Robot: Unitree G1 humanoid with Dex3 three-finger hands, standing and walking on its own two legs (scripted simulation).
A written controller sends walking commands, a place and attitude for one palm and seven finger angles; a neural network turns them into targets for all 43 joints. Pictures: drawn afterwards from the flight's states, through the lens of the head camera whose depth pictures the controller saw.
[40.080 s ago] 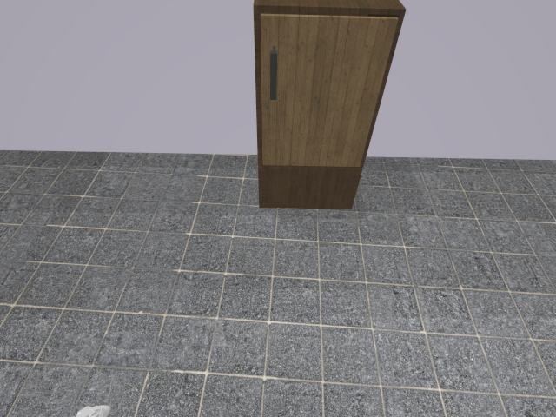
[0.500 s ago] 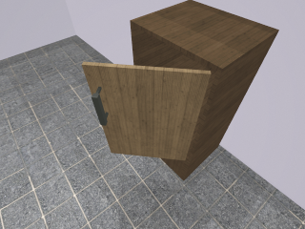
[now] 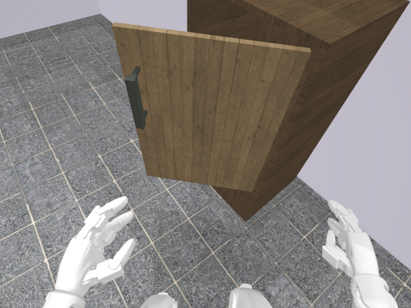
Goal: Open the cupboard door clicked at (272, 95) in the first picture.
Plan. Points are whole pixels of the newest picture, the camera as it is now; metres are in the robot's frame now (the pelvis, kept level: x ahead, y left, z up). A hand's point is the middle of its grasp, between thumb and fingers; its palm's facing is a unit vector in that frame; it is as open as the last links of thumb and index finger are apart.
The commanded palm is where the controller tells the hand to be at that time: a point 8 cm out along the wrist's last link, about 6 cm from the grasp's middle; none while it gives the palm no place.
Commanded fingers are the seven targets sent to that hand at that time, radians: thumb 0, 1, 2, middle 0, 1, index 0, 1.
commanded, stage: raise the hand with hooked fingers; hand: left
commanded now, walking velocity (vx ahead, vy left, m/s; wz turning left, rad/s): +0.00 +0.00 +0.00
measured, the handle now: (138, 99) +0.59 +0.22 +0.04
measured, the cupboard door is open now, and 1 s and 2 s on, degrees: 42 42 42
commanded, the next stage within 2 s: move the hooked fingers beside the handle in 1.66 s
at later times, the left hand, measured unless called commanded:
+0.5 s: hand (84, 234) +0.23 +0.23 +0.04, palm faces -0.04 -1.00 -0.07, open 11.7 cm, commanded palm +0.21 +0.29 +0.04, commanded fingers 0.00 -0.22 0.42 -0.28 -1.02 -0.28 -1.02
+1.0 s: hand (59, 206) +0.27 +0.28 +0.05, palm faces -0.04 -1.00 -0.07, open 13.9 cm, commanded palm +0.25 +0.33 +0.05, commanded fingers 0.00 -0.50 0.30 -0.30 -1.20 -0.30 -1.20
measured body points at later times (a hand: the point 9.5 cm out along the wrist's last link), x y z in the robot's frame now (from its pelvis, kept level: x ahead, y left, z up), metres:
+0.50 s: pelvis -0.01 +0.02 +0.00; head +0.07 +0.03 +0.44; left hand +0.23 +0.28 +0.04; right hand +0.14 -0.22 -0.08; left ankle -0.01 +0.11 -0.65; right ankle +0.07 -0.09 -0.65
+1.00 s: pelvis +0.01 +0.02 +0.01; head +0.09 +0.04 +0.45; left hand +0.26 +0.34 +0.06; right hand +0.19 -0.21 -0.06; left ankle -0.01 +0.11 -0.65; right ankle +0.07 -0.09 -0.65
